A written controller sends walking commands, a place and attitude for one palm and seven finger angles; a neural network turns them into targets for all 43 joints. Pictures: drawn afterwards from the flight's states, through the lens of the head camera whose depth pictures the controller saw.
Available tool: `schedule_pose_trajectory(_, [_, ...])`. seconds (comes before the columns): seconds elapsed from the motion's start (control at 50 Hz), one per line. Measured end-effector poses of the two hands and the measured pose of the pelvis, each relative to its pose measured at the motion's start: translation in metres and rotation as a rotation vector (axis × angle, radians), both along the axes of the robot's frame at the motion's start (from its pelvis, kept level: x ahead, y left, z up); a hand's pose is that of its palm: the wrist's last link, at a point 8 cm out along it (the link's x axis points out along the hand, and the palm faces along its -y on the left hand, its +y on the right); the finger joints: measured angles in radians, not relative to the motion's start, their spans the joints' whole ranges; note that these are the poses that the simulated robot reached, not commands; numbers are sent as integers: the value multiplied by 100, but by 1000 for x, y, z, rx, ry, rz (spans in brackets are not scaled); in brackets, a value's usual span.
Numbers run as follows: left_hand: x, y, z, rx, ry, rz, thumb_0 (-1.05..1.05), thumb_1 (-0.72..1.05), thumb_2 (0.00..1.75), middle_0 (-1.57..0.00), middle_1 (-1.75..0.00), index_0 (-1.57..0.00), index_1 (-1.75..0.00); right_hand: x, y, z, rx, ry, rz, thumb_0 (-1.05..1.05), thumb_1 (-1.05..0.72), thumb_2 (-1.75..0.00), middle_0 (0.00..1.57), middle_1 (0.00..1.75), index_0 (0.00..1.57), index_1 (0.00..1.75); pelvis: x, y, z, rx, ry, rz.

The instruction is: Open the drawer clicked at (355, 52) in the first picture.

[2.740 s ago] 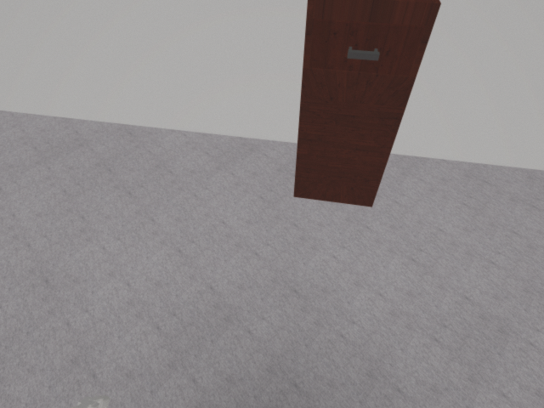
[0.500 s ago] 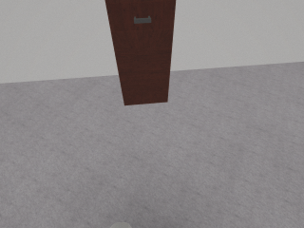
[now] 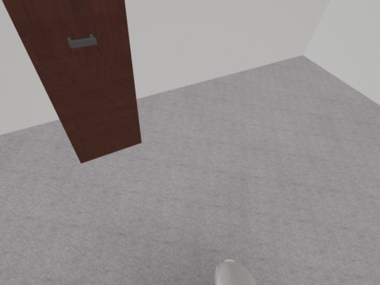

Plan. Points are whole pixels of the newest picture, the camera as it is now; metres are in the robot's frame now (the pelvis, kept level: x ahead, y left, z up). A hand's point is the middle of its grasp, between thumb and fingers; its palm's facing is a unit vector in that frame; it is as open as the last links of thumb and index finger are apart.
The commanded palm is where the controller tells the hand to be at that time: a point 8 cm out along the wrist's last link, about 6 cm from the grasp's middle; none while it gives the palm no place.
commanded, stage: walk to a spot facing it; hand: left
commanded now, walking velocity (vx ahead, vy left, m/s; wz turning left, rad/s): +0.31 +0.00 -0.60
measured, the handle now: (81, 40) +0.96 +0.48 +0.00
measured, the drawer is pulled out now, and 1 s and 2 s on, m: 0.00 0.00 0.00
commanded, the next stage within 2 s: turn to face it in 0.92 s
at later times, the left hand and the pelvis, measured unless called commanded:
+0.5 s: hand (139, 216) +0.32 +0.15 -0.16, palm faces -0.22 -0.94 -0.25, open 7.2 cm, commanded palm none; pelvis +0.20 -0.04 -0.01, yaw -16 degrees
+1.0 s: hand (172, 157) +0.54 +0.07 -0.17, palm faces -0.51 -0.83 -0.21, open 7.4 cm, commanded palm none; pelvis +0.36 -0.05 -0.01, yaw -34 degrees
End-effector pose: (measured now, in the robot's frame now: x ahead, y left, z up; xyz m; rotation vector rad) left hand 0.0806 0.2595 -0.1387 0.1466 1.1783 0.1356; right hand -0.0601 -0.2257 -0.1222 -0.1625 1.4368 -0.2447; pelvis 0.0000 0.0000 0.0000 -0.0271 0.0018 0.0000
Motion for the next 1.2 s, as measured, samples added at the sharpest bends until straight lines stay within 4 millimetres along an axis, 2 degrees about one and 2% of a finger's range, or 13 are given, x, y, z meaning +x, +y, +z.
schedule_pose_trajectory(0.12, [118,-52,-12,-45,-37,-180,1,91,90,-19,-30,-20,-30,-38,16,-3,41,208,-173,0,-90,-90,20,30,20,30,51,-11,-13,3,8,-81])
schedule_pose_trajectory(0.22, [200,-97,-25,-54,-133,-267,1,91,90,-20,-30,-20,-30,-24,10,-17,83,301,-276,0,-90,-90,20,30,20,30,101,-35,-34,19,0,-139])
schedule_pose_trajectory(0.28, [216,-104,-23,-43,-117,-273,1,91,90,-20,-30,-20,-30,28,-8,-26,67,209,-281,1,-90,-90,20,30,20,30,122,-42,-30,12,-17,-166])
schedule_pose_trajectory(0.34, [218,-103,-16,-14,-55,-284,0,91,90,-20,-30,-20,-30,104,-30,-29,41,36,-254,1,-91,-90,20,30,20,30,143,-45,-19,16,-15,-200])
schedule_pose_trajectory(0.5, [242,-64,7,74,19,-256,0,93,90,-20,-30,-21,-30,294,-59,-12,19,-346,-155,0,-91,-90,20,30,20,30,205,-39,-6,27,5,-272])
schedule_pose_trajectory(0.6, [260,-42,2,75,64,-217,0,91,90,-20,-30,-20,-30,381,-58,1,-3,-448,-97,0,-91,-90,20,30,20,30,252,-28,-8,22,6,-312])
schedule_pose_trajectory(0.68, [282,-28,-16,69,131,-221,1,91,90,-20,-30,-20,-30,425,-56,4,-57,-507,-93,0,-91,-90,20,30,20,30,288,-19,-19,23,-6,-374])
schedule_pose_trajectory(0.76, [321,-34,-16,58,176,-299,1,91,90,-20,-30,-20,-30,418,-53,10,-78,-482,-176,0,-90,-90,20,30,21,30,313,-18,-12,21,-21,-438])
schedule_pose_trajectory(0.86, [386,-65,-7,30,130,-391,1,91,90,-20,-30,-20,-30,374,-45,2,-68,-325,-316,0,-90,-90,20,30,21,30,336,-25,-3,12,-18,-505])
schedule_pose_trajectory(0.98, [462,-128,0,32,58,-540,1,91,90,-20,-30,-20,-30,307,-44,-15,-45,-148,-509,0,-91,-90,20,30,21,30,355,-44,-5,23,-13,-586])
schedule_pose_trajectory(1.08, [519,-194,-2,63,-52,-684,1,91,90,-20,-30,-20,-30,262,-48,-42,-2,-44,-641,0,-91,-90,20,30,20,30,366,-76,-24,41,-13,-641])
schedule_pose_trajectory(1.14, [535,-223,3,61,-114,-713,1,91,90,-20,-30,-20,-30,252,-50,-49,21,15,-667,0,-91,-90,20,30,20,30,369,-86,-26,30,-17,-637])
schedule_pose_trajectory(1.2, [540,-242,10,52,-128,-722,1,91,90,-20,-30,-20,-30,261,-52,-44,38,16,-666,0,-91,-90,20,30,20,30,375,-93,-18,31,-19,-630])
